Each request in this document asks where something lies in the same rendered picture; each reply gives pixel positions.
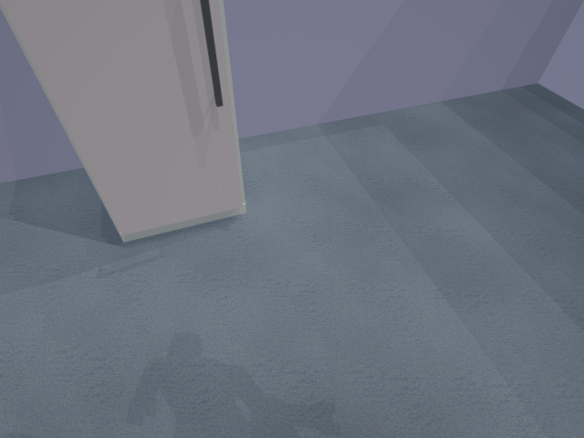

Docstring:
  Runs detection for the fridge door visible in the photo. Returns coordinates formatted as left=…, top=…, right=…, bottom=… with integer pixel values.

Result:
left=0, top=0, right=243, bottom=235

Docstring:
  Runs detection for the handle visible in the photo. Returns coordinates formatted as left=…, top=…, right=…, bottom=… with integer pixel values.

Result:
left=200, top=0, right=223, bottom=107

